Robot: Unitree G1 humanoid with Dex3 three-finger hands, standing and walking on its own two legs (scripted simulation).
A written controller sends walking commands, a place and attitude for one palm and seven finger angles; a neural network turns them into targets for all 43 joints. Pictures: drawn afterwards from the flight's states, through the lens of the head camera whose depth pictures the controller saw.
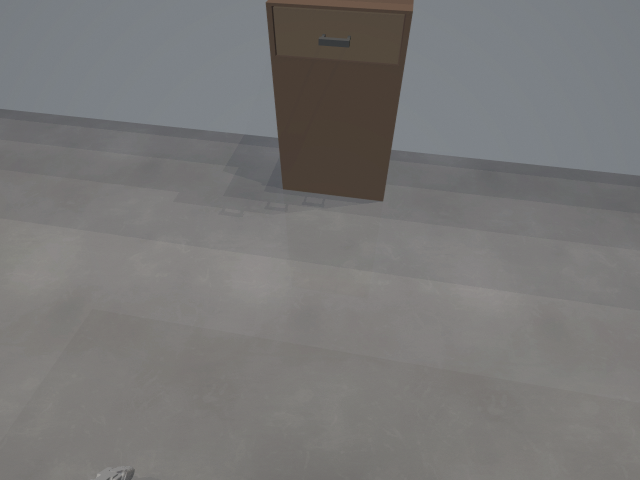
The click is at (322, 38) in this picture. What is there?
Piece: drawer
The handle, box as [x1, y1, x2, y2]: [319, 34, 350, 47]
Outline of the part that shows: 319,37 319,44 321,45 348,47 350,36 348,36 345,39 325,37 325,34 322,34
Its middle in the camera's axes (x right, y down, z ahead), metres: +0.05 -0.69 +1.35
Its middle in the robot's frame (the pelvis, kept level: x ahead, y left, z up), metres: +1.48 +0.02 -0.03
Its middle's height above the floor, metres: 0.74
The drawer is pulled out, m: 0.00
